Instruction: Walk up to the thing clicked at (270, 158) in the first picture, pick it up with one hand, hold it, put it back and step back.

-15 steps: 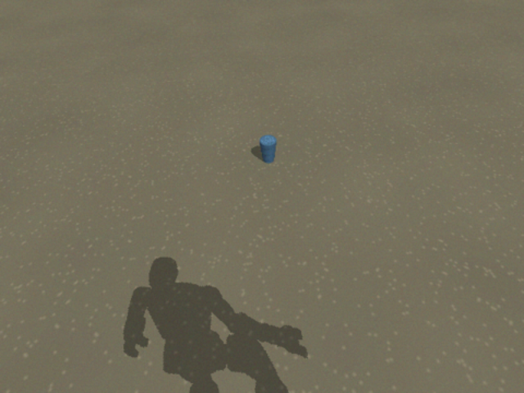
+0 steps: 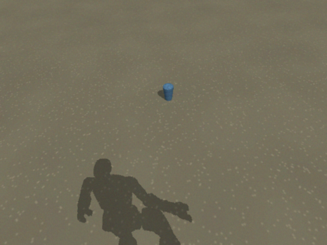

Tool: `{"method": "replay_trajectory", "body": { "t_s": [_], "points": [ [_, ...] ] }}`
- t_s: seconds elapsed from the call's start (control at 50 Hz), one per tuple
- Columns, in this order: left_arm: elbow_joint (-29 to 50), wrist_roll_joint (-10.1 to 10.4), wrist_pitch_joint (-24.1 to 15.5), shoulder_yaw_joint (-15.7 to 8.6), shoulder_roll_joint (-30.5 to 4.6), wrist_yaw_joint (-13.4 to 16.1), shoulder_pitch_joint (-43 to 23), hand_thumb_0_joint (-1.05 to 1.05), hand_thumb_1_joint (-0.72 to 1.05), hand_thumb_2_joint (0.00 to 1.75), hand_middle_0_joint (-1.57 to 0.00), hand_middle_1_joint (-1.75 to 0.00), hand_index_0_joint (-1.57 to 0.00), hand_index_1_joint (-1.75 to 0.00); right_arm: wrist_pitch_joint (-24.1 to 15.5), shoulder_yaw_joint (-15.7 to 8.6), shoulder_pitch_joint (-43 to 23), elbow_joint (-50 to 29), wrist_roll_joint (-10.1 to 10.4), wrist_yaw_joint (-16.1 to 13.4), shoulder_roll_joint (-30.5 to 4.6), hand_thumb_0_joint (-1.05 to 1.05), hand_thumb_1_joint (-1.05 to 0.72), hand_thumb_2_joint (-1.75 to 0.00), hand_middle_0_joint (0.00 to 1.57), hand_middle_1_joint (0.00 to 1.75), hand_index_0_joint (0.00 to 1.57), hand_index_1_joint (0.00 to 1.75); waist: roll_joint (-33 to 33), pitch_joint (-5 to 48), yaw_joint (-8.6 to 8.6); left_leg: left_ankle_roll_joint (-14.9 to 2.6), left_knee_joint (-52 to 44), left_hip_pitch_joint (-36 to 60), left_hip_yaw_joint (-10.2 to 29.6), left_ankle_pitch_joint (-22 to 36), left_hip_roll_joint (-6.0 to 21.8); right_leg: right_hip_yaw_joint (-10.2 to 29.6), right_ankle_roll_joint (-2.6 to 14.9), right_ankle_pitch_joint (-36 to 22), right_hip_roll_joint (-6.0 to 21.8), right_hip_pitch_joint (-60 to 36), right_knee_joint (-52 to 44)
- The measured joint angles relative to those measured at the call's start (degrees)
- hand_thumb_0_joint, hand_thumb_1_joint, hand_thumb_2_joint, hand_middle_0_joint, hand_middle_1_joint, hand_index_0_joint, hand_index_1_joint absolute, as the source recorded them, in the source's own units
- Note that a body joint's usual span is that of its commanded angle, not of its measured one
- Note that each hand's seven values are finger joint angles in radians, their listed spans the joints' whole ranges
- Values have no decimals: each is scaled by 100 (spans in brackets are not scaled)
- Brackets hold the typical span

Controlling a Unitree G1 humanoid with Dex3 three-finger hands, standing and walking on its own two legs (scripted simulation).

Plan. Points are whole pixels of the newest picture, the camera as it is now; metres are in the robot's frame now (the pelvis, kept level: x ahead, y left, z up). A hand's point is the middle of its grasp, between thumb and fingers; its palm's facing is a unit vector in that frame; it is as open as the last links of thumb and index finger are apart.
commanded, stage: stand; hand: left
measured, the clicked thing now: (168, 92) +1.44 +0.01 -0.71
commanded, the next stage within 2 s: walk up in 0.82 s
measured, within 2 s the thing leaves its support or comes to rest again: neither
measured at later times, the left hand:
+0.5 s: hand out of the picture +0.08 +0.25 -0.16, palm faces -0.03 -0.94 -0.35, open 7.4 cm
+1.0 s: hand out of the picture +0.11 +0.27 -0.15, palm faces -0.09 -0.92 -0.37, open 7.4 cm
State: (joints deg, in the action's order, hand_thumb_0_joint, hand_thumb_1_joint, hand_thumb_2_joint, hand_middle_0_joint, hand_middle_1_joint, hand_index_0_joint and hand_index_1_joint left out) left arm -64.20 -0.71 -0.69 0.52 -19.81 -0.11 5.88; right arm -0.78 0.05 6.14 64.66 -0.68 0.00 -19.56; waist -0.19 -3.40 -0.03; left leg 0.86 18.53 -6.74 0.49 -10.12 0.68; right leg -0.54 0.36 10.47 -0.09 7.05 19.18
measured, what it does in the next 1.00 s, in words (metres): stands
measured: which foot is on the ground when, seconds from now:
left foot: down 0.00-1.00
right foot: down 0.00-0.90, up 0.92-1.00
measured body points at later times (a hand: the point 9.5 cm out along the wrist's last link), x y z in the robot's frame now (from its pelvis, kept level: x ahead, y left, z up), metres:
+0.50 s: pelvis +0.01 +0.00 +0.00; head +0.02 +0.00 +0.45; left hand +0.08 +0.30 -0.13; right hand +0.08 -0.30 -0.13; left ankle +0.00 +0.13 -0.75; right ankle +0.00 -0.11 -0.75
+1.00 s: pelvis +0.03 -0.01 -0.01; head +0.03 -0.01 +0.44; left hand +0.11 +0.31 -0.12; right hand +0.07 -0.33 -0.13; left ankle +0.00 +0.13 -0.75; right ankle +0.02 -0.13 -0.72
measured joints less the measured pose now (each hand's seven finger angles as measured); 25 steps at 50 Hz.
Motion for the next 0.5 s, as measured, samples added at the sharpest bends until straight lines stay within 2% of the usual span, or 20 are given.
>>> {"method": "replay_trajectory", "body": {
  "t_s": [0.5],
  "points": [
    [-27, 3, 5, -13, -17, 6, 37, 0, 91, 90, -20, -30, -20, -30, 6, 10, -10, -17, -1, -6, -10, 1, -90, -90, 21, 30, 21, 30, 13, 10, 18, -16, -59, 70, -1, -15, -19, 0, -19, 18, 20, -71, -58]
  ]
}}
